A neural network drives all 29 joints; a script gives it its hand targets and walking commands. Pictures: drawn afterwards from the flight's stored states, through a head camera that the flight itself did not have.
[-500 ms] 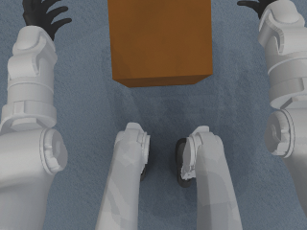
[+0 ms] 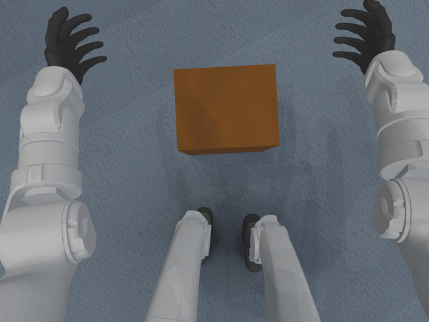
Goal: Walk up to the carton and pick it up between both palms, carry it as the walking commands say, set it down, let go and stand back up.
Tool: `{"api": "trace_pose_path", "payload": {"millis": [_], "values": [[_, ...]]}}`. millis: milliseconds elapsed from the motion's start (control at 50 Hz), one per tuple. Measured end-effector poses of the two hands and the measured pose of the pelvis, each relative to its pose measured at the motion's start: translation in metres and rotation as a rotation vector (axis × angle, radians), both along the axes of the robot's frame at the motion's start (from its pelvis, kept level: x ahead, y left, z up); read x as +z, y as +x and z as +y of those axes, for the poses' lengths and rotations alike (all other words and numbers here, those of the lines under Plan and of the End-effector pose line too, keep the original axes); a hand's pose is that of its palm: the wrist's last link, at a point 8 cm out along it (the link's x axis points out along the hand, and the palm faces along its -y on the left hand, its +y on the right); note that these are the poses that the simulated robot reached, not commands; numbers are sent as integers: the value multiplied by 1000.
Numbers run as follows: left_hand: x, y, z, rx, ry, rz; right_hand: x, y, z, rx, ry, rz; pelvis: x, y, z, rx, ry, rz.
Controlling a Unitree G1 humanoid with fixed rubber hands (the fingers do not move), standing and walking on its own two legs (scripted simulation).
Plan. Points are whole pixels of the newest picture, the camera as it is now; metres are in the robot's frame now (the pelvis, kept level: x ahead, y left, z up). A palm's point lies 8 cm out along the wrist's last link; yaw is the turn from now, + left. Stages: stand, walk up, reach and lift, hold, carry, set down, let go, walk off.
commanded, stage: set down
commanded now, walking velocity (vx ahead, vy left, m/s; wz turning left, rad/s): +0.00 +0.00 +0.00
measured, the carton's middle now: (225, 116) +0.51 +0.02 -0.50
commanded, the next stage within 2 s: let go in 0.16 s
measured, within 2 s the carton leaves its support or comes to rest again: neither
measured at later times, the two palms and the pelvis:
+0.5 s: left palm (52, 160) +0.35 +0.26 -0.03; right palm (415, 150) +0.38 -0.23 -0.03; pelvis +0.00 +0.00 +0.07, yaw -1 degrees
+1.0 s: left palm (20, 308) +0.20 +0.23 +0.06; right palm out of the picture +0.21 -0.22 +0.05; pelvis +0.04 +0.00 +0.13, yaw +0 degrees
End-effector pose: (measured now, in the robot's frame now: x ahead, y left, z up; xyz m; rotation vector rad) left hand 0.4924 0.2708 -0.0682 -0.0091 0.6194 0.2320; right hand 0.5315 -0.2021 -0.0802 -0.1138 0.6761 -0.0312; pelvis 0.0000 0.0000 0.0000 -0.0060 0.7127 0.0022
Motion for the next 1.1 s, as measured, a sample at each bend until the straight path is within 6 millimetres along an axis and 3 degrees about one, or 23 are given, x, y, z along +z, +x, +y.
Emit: {"api": "trace_pose_path", "payload": {"millis": [60,120,260,340,400,460,540,620,680,760,860,920,1000,1100], "values": [[10,-3,-1,-7,-7,34,22,5,0,-6,0,-14,16,9,3,6,-10,14],[8,-8,-8,-22,1,73,30,4,-3,-16,1,-3,26,14,4,10,-17,29],[-11,-22,-33,-49,9,81,7,-30,-13,-27,-17,40,39,9,1,-8,-17,41],[-9,-39,-32,-92,68,73,2,-57,-19,-23,-76,26,46,2,-1,-19,-7,-5],[4,-69,-26,-156,132,83,14,-86,-24,5,-140,2,57,-4,-2,-21,2,-113],[21,-112,-16,-182,145,139,32,-124,-28,2,-147,31,65,-4,-1,-20,2,-181],[59,-165,-6,-152,102,168,69,-171,-28,-36,-109,67,80,5,2,-13,-2,-262],[100,-187,-9,-166,71,116,110,-194,-19,-42,-82,39,94,13,4,-10,-2,-375],[115,-196,-20,-204,60,96,128,-203,-11,-8,-84,27,102,15,6,-6,-4,-450],[111,-219,-32,-232,65,147,129,-225,-11,11,-110,64,111,14,9,0,-6,-530],[104,-272,-36,-220,77,231,115,-285,-17,-11,-101,160,122,21,9,-3,-4,-618],[109,-294,-35,-210,83,253,117,-314,-17,-13,-77,179,127,28,8,1,-2,-657],[124,-296,-38,-214,93,215,130,-324,-20,-17,-63,140,130,38,4,2,2,-696],[136,-271,-52,-240,75,161,148,-309,-30,-10,-73,75,132,51,-3,-2,7,-744]]}}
